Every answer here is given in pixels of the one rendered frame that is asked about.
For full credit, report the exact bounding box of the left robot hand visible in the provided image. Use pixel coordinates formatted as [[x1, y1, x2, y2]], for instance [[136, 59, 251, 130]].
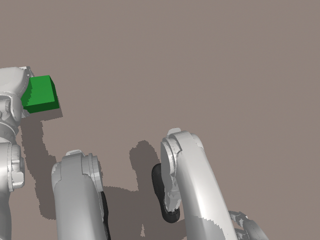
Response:
[[0, 66, 35, 118]]

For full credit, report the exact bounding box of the right robot foot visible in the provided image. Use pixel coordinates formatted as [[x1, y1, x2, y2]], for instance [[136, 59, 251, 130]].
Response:
[[151, 163, 180, 223]]

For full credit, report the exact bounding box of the right robot hand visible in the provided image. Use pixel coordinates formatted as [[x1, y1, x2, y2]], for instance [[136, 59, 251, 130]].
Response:
[[228, 211, 269, 240]]

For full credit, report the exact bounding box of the left robot foot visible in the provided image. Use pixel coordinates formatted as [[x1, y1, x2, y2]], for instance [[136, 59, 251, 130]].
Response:
[[101, 191, 111, 240]]

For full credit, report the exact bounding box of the carton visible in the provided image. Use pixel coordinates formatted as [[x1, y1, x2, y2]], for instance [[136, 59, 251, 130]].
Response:
[[20, 75, 60, 114]]

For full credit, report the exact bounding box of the left robot arm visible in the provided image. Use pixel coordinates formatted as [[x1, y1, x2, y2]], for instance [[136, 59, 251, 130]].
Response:
[[0, 92, 25, 240]]

